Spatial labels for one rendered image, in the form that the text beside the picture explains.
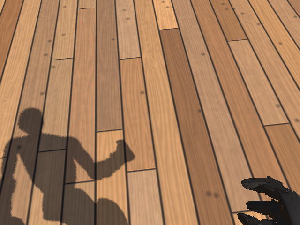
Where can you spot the robot right hand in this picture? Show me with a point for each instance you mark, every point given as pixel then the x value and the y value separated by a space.
pixel 284 212

